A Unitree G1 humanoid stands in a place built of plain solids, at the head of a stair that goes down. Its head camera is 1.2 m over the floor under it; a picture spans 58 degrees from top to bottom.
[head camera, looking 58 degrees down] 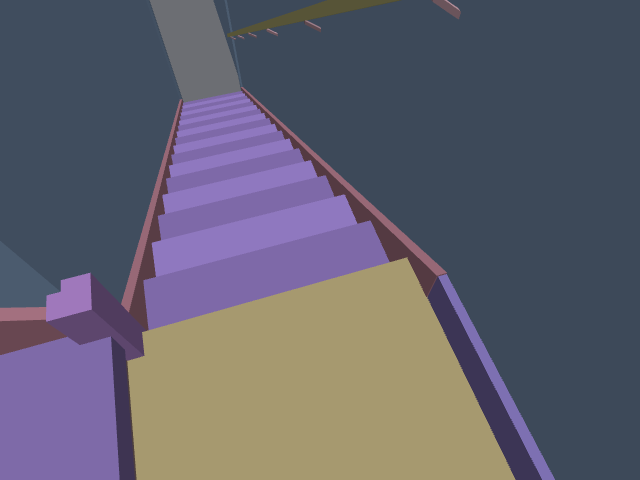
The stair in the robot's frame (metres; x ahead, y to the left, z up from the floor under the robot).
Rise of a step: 0.18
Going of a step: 0.28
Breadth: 0.86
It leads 18 degrees to the left of straight ahead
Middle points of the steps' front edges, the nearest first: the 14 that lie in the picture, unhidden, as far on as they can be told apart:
0.56 0.12 0.00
0.82 0.22 -0.18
1.08 0.30 -0.35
1.35 0.38 -0.53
1.61 0.46 -0.70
1.88 0.55 -0.88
2.14 0.63 -1.05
2.41 0.71 -1.23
2.67 0.80 -1.41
2.93 0.88 -1.58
3.20 0.96 -1.76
3.46 1.04 -1.94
3.73 1.13 -2.11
3.99 1.21 -2.29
